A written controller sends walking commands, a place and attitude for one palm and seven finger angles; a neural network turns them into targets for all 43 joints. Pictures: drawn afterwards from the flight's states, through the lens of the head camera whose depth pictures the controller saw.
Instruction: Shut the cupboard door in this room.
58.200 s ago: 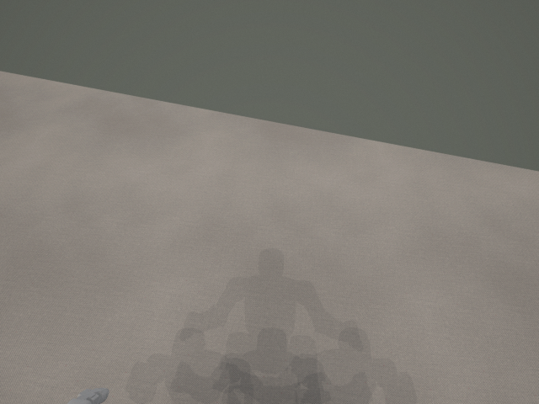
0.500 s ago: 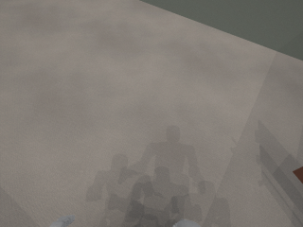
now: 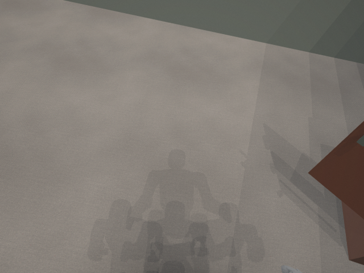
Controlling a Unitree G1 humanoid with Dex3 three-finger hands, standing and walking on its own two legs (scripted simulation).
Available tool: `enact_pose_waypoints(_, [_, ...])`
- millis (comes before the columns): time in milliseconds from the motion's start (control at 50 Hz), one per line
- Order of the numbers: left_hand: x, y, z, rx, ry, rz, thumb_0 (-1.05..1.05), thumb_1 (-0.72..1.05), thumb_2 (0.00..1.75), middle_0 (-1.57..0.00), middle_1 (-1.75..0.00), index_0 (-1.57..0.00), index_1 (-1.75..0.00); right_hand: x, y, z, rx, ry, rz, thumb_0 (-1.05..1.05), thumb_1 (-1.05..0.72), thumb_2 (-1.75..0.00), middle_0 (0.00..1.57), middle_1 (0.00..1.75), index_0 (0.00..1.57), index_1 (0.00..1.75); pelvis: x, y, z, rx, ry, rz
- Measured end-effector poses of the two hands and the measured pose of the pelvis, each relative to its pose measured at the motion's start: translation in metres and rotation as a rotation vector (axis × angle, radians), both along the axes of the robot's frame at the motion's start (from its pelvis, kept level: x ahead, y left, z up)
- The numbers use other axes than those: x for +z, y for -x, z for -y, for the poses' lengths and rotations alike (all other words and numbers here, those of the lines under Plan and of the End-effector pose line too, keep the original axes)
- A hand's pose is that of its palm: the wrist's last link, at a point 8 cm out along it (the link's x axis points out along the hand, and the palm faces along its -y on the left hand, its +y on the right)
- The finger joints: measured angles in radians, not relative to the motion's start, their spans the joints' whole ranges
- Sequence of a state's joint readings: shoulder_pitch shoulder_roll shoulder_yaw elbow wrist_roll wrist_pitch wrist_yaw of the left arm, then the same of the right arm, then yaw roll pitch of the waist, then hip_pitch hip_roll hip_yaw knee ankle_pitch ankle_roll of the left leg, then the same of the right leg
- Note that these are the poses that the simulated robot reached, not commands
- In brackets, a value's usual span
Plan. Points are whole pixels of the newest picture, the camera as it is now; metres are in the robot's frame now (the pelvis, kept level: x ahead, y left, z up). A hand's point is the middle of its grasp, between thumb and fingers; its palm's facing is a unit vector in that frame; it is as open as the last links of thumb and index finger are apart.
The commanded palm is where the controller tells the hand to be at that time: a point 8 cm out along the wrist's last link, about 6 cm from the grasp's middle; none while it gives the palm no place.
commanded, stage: turn to face it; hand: left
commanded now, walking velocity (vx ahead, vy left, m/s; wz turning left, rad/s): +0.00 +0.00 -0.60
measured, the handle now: out of the picture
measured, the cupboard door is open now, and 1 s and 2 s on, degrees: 56 56 56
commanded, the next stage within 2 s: take the last steps up to it in 1.30 s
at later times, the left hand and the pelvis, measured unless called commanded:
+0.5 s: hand (132, 249) +0.19 +0.14 -0.15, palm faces -0.32 -0.91 -0.28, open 7.4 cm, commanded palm none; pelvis +0.01 -0.03 +0.00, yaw -19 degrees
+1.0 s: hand (140, 224) +0.25 +0.13 -0.16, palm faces -0.54 -0.82 -0.20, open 7.4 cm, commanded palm none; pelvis +0.06 +0.00 +0.01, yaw -36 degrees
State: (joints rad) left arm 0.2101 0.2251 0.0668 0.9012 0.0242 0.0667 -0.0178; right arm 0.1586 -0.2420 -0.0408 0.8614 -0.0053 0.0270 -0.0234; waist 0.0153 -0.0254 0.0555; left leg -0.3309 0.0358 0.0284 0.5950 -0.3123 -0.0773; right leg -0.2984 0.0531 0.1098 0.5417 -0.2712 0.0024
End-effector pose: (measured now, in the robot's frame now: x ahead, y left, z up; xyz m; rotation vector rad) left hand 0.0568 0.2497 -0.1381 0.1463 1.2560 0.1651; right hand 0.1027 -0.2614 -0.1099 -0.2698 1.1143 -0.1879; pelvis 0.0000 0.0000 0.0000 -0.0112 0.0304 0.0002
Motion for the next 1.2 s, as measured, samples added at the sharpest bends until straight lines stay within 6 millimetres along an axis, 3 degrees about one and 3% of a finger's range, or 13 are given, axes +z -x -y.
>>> enact_pose_waypoints(60, [-0.008, -0.011, -0.011, -0.025, 0.008, -0.01, 0.0, 0.9, 0.9, -0.2, -0.3, -0.2, -0.3, 0.003, 0.008, -0.01, -0.014, 0.016, 0.011, 0.0, -0.91, -0.89, 0.2, 0.3, 0.2, 0.3, -0.003, -0.002, -0.008, -0.039, -0.001, 0.005])
enact_pose_waypoints(220, [0.008, -0.058, -0.016, -0.134, -0.001, 0.008, 0.0, 0.91, 0.9, -0.19, -0.3, -0.19, -0.29, 0.006, 0.055, -0.017, -0.125, -0.006, -0.066, 0.0, -0.91, -0.89, 0.2, 0.3, 0.2, 0.3, 0.009, -0.007, -0.012, -0.143, 0.025, 0.013])
enact_pose_waypoints(300, [0.014, -0.087, 0.0, -0.218, -0.018, 0.025, 0.0, 0.91, 0.9, -0.19, -0.3, -0.19, -0.29, -0.003, 0.085, -0.009, -0.214, -0.033, -0.104, 0.0, -0.91, -0.89, 0.2, 0.3, 0.2, 0.3, 0.008, -0.009, -0.004, -0.202, 0.024, 0.013])
enact_pose_waypoints(400, [0.017, -0.126, 0.037, -0.337, -0.048, 0.087, 0.0, 0.91, 0.9, -0.19, -0.3, -0.19, -0.29, -0.027, 0.125, 0.014, -0.328, -0.072, -0.15, 0.0, -0.9, -0.89, 0.2, 0.3, 0.2, 0.3, -0.005, -0.011, 0.017, -0.269, 0.002, 0.015])
enact_pose_waypoints(460, [0.019, -0.138, 0.058, -0.384, -0.064, 0.123, 0.0, 0.91, 0.9, -0.19, -0.3, -0.19, -0.29, -0.038, 0.141, 0.029, -0.384, -0.076, -0.189, 0.0, -0.91, -0.89, 0.2, 0.3, 0.2, 0.3, -0.009, -0.011, 0.024, -0.301, 0.005, 0.015])
enact_pose_waypoints(540, [0.025, -0.138, 0.075, -0.424, -0.062, 0.096, 0.0, 0.9, 0.9, -0.2, -0.3, -0.2, -0.29, -0.028, 0.141, 0.04, -0.431, -0.067, -0.171, 0.0, -0.91, -0.89, 0.2, 0.3, 0.2, 0.3, 0.001, -0.013, 0.029, -0.352, -0.01, 0.01])
enact_pose_waypoints(680, [0.018, -0.144, 0.086, -0.482, -0.024, 0.047, 0.0, 0.9, 0.9, -0.2, -0.3, -0.2, -0.3, -0.009, 0.118, 0.043, -0.469, -0.042, -0.08, 0.0, -0.91, -0.89, 0.2, 0.3, 0.2, 0.3, 0.007, -0.025, 0.027, -0.428, -0.013, 0.001])
enact_pose_waypoints(800, [-0.002, -0.164, 0.072, -0.513, 0.004, 0.01, 0.0, 0.9, 0.9, -0.2, -0.3, -0.2, -0.3, 0.001, 0.094, 0.03, -0.502, 0.009, -0.001, 0.0, -0.91, -0.89, 0.2, 0.3, 0.2, 0.3, -0.001, -0.045, 0.011, -0.504, 0.009, -0.006])
enact_pose_waypoints(900, [-0.006, -0.192, 0.066, -0.564, 0.008, -0.005, 0.0, 0.9, 0.9, -0.2, -0.3, -0.2, -0.3, 0.009, 0.101, 0.007, -0.529, 0.026, -0.006, 0.0, -0.91, -0.89, 0.2, 0.3, 0.2, 0.3, 0.001, -0.054, 0.001, -0.57, 0.02, 0.002])
enact_pose_waypoints(1060, [0.011, -0.23, 0.089, -0.669, -0.001, 0.023, 0.0, 0.91, 0.9, -0.19, -0.3, -0.19, -0.29, 0.007, 0.149, -0.026, -0.665, -0.03, -0.089, 0.0, -0.91, -0.89, 0.2, 0.3, 0.2, 0.3, 0.012, -0.059, 0.002, -0.661, 0.034, 0.003])
enact_pose_waypoints(1200, [0.018, -0.244, 0.148, -0.795, -0.009, 0.078, 0.0, 0.91, 0.9, -0.19, -0.3, -0.19, -0.29, -0.017, 0.212, -0.042, -0.807, -0.116, -0.178, 0.0, -0.91, -0.89, 0.2, 0.3, 0.2, 0.3, 0.004, -0.05, 0.02, -0.726, 0.017, 0.01])
